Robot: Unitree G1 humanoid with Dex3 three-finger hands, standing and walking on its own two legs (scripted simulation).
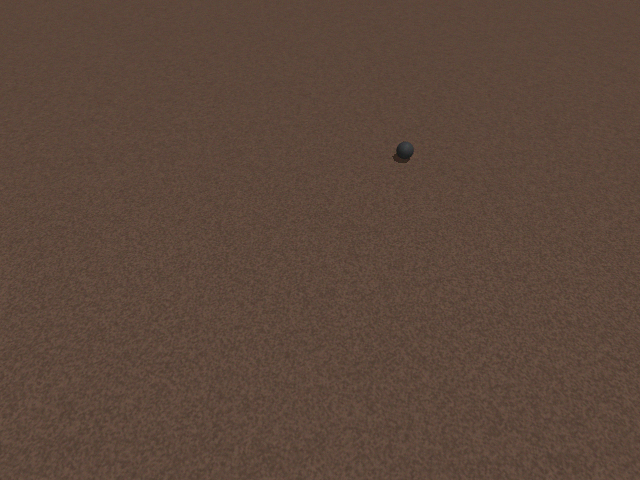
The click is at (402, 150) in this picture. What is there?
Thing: free ball
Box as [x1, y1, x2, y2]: [396, 142, 413, 158]
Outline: 402,142 397,146 396,151 400,157 407,158 412,154 413,147 408,142
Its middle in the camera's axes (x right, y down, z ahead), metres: +0.42 -0.43 +1.98
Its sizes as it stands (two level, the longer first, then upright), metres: 0.085 0.085 0.085
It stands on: the floor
